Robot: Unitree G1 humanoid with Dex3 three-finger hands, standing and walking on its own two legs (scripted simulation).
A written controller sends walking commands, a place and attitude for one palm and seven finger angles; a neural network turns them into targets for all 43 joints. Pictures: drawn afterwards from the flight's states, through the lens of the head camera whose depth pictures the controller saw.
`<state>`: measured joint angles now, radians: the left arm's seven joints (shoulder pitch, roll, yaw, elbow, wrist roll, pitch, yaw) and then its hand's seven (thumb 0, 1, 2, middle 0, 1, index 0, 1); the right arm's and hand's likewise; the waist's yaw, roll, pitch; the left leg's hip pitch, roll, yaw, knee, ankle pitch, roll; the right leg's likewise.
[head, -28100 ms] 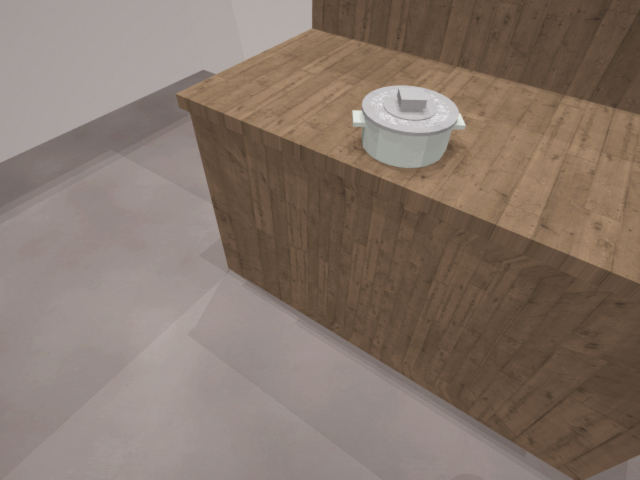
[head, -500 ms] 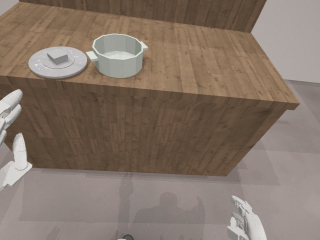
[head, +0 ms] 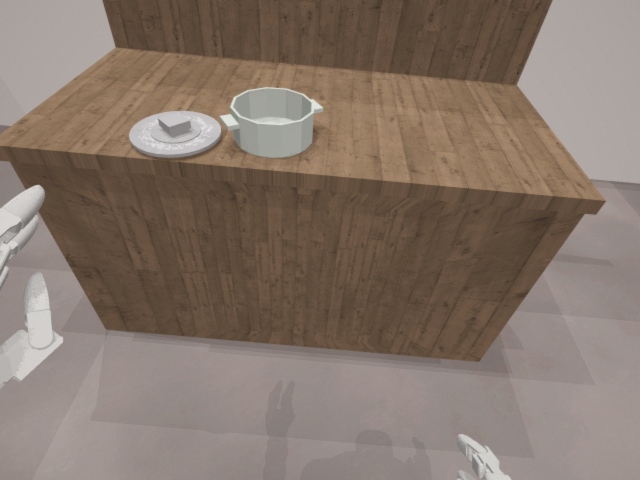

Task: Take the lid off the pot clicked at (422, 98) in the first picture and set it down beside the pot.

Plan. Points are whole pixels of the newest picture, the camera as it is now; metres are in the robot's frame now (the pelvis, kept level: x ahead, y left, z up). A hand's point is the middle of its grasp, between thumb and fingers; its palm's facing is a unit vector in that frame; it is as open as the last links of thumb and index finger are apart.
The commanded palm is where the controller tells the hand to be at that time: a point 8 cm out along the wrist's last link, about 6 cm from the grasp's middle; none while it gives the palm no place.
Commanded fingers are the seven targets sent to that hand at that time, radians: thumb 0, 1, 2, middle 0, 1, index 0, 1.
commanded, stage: stop stepping back and stand still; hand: left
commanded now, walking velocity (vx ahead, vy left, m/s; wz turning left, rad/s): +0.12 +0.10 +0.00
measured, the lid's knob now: (174, 123) +0.84 +0.34 +0.03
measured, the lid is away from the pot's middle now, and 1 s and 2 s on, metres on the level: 0.22 0.22 0.22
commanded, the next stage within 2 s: let the arm hang, fingers relaxed in 0.92 s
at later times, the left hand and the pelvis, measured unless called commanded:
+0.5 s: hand out of the picture +0.07 +0.20 -0.19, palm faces +0.16 -0.97 -0.17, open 6.8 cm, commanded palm none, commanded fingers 0.00 0.90 0.90 -0.20 -0.30 -0.20 -0.30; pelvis +0.03 +0.02 -0.02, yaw +6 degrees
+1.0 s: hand out of the picture +0.08 +0.20 -0.17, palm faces +0.09 -0.97 -0.22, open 7.2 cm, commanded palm none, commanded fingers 0.00 0.90 0.90 -0.20 -0.30 -0.20 -0.30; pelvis +0.07 +0.02 +0.00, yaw +4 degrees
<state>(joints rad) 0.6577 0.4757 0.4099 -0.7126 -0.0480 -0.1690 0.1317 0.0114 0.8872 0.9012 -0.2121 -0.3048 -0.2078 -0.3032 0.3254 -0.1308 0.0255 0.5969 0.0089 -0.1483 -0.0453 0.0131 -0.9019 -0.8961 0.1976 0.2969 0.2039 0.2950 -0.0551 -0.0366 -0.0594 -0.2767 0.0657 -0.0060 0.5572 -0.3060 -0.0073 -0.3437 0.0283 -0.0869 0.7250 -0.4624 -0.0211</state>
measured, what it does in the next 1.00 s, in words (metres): steps on the spot: left foot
